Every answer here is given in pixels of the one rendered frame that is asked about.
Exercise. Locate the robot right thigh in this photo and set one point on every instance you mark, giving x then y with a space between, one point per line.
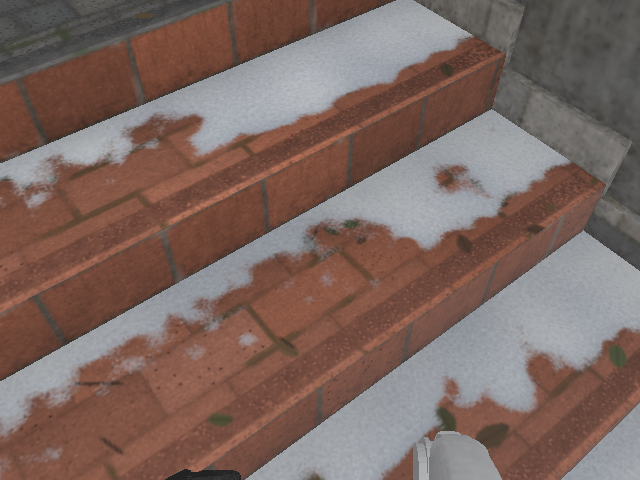
452 457

